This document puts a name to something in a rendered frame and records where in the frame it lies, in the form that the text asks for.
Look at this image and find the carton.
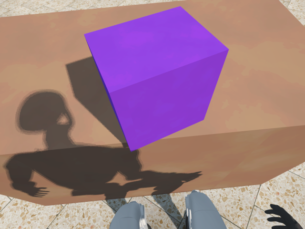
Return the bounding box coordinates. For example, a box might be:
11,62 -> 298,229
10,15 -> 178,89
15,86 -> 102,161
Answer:
84,6 -> 229,152

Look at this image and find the robot thigh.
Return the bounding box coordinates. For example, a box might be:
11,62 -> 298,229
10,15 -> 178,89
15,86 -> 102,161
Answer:
109,202 -> 147,229
185,192 -> 227,229

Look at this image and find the robot right thigh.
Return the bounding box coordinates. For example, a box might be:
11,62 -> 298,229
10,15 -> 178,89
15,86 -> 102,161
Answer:
185,192 -> 227,229

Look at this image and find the robot left thigh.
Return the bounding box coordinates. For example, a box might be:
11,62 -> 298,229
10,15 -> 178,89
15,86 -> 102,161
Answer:
109,202 -> 147,229

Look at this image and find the right robot hand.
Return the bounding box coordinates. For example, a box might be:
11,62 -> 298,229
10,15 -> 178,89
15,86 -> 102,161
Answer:
264,204 -> 303,229

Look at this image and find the pedestal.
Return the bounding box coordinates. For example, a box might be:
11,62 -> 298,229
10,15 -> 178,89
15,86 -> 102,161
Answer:
0,0 -> 305,206

